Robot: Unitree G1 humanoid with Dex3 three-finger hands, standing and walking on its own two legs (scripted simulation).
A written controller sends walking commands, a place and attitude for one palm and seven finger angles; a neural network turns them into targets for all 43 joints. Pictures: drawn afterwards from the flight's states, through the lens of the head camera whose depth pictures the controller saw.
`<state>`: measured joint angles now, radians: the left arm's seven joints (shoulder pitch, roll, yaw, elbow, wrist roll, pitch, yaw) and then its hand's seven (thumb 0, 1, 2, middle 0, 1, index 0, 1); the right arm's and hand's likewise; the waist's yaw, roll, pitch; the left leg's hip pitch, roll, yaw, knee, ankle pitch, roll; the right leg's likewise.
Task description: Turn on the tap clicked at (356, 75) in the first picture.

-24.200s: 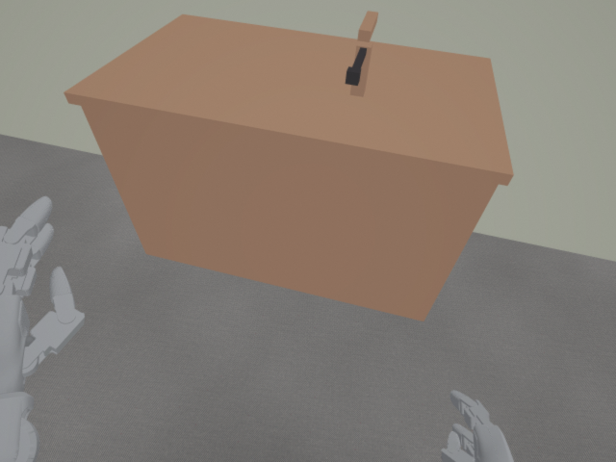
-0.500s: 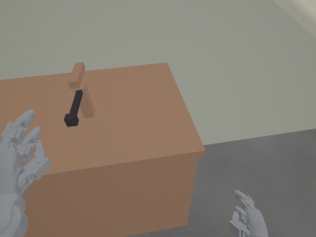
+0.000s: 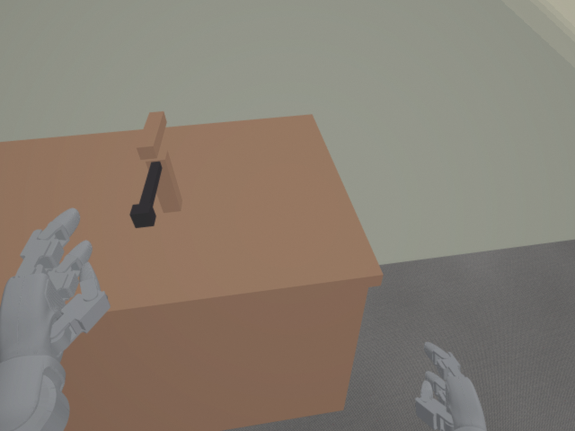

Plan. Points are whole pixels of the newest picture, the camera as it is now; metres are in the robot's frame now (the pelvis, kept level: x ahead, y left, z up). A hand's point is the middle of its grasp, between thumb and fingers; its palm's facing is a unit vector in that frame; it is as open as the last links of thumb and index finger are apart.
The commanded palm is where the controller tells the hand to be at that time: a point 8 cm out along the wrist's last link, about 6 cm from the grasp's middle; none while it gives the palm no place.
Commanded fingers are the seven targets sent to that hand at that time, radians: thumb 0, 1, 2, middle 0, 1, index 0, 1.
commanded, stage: turn the palm inward beside the body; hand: left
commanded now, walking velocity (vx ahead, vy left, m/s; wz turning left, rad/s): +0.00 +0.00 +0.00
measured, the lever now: (143, 215) +0.37 +0.29 +0.13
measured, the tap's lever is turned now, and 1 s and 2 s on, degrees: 0 0 0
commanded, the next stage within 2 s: reach beside the lever's end, fingers flat in 0.40 s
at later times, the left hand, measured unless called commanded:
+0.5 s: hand (118, 292) +0.19 +0.21 +0.18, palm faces +0.45 -0.89 -0.12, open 7.5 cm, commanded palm +0.14 +0.26 +0.19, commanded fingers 0.00 0.90 0.90 -0.20 -0.30 -0.20 -0.30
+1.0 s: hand (128, 269) +0.24 +0.23 +0.16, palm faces +0.46 -0.88 -0.13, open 7.5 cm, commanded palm +0.19 +0.28 +0.17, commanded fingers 0.00 0.90 0.90 -0.20 -0.28 -0.20 -0.28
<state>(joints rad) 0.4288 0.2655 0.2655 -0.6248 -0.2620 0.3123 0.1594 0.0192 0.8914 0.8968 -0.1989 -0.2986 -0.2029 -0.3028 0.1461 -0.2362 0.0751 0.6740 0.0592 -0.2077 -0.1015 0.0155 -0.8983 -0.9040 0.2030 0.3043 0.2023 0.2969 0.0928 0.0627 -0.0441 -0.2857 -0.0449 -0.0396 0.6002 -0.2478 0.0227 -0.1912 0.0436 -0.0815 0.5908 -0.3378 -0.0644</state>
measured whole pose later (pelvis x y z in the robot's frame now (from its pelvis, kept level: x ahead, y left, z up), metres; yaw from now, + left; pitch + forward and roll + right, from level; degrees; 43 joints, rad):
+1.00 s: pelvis +0.01 -0.03 +0.00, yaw -1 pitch -2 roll +1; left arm 0.28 0.29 0.34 -0.38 -0.29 0.29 0.13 0.02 0.89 0.90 -0.20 -0.30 -0.20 -0.30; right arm 0.17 -0.25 0.05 0.69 0.06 -0.21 -0.12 0.02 -0.90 -0.90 0.20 0.30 0.20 0.30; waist 0.07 0.06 -0.04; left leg -0.27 -0.02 -0.05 0.56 -0.24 -0.01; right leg -0.18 0.07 -0.08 0.55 -0.33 -0.10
